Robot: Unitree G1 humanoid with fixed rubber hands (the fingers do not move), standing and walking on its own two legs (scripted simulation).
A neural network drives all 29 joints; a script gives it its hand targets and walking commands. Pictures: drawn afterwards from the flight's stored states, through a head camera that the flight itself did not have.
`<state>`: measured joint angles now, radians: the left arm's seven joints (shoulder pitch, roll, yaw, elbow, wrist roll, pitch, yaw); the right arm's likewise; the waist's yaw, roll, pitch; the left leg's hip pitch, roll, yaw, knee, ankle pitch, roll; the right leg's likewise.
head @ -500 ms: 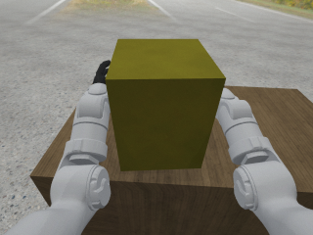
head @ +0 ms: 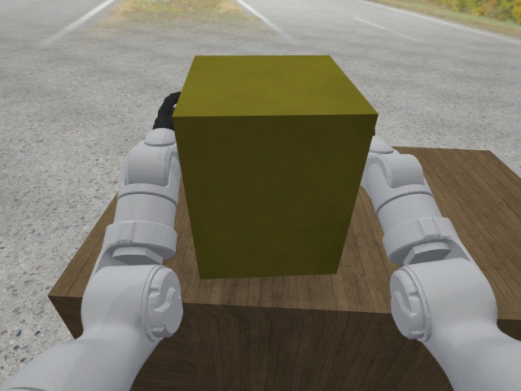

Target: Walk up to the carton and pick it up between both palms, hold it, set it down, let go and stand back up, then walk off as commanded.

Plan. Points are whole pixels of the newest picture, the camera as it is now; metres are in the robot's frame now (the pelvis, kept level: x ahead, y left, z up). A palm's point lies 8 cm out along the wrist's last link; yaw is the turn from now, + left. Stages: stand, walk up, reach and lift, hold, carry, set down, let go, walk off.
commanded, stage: reach and lift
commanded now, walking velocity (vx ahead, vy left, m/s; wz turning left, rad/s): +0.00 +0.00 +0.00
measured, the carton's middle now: (265, 165) +0.37 +0.01 +0.24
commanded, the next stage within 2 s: hold in 0.30 s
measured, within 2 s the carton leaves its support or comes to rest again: neither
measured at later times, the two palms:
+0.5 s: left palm (163, 130) +0.38 +0.15 +0.28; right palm (369, 136) +0.38 -0.14 +0.28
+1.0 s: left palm (161, 117) +0.38 +0.15 +0.30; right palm (373, 125) +0.38 -0.14 +0.30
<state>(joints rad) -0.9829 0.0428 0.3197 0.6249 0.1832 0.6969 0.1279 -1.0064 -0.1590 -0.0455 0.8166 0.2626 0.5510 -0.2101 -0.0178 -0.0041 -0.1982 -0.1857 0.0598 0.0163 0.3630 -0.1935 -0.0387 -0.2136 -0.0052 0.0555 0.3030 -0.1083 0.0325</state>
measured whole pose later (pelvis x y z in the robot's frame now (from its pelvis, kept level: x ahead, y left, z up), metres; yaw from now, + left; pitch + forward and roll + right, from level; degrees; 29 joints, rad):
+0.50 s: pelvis +0.00 +0.00 +0.00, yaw +0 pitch +0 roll -1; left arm -1.02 0.05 0.32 0.62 0.18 0.77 0.12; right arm -1.05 -0.18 -0.04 0.82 0.30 0.62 -0.23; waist -0.03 0.00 -0.23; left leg -0.19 0.06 0.01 0.37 -0.19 -0.04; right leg -0.21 0.00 0.06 0.30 -0.10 0.03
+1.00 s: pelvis +0.00 +0.00 +0.00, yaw +0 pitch +1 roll -1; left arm -1.07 0.07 0.32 0.62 0.19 0.81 0.10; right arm -1.09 -0.19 -0.04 0.82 0.31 0.66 -0.23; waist -0.04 0.00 -0.24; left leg -0.19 0.06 0.01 0.37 -0.20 -0.04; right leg -0.21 0.00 0.06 0.30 -0.11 0.03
